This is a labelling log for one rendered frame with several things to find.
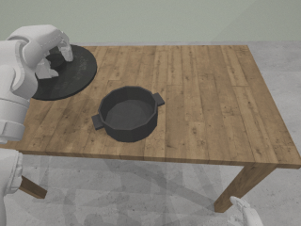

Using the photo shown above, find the right robot hand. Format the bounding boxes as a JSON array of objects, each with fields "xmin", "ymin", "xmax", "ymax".
[{"xmin": 227, "ymin": 196, "xmax": 263, "ymax": 226}]

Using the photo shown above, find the knob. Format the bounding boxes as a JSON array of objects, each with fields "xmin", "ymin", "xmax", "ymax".
[{"xmin": 45, "ymin": 54, "xmax": 67, "ymax": 72}]

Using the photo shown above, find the left robot hand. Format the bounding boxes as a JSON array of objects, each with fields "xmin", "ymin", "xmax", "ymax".
[{"xmin": 10, "ymin": 24, "xmax": 73, "ymax": 79}]

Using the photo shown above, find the table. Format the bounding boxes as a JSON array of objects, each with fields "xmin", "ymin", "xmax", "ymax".
[{"xmin": 0, "ymin": 45, "xmax": 301, "ymax": 213}]

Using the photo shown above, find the left robot upper arm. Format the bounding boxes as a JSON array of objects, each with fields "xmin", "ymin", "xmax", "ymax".
[{"xmin": 0, "ymin": 148, "xmax": 24, "ymax": 226}]

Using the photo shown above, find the lid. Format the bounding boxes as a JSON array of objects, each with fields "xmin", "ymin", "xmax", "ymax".
[{"xmin": 31, "ymin": 44, "xmax": 98, "ymax": 101}]

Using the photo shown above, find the robot left forearm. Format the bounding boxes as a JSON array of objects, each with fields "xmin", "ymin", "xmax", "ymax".
[{"xmin": 0, "ymin": 33, "xmax": 43, "ymax": 145}]

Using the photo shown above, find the pot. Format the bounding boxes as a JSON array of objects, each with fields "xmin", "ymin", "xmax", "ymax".
[{"xmin": 91, "ymin": 86, "xmax": 165, "ymax": 143}]

